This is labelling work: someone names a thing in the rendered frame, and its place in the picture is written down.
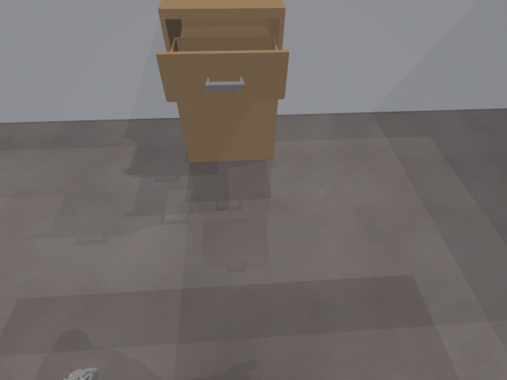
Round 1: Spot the drawer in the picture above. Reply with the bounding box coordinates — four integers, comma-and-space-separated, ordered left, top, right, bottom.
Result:
156, 36, 289, 102

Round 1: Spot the handle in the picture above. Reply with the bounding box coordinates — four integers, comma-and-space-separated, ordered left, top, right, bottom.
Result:
205, 77, 244, 92

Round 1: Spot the cabinet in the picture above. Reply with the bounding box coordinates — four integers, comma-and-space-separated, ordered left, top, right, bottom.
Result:
158, 0, 286, 162

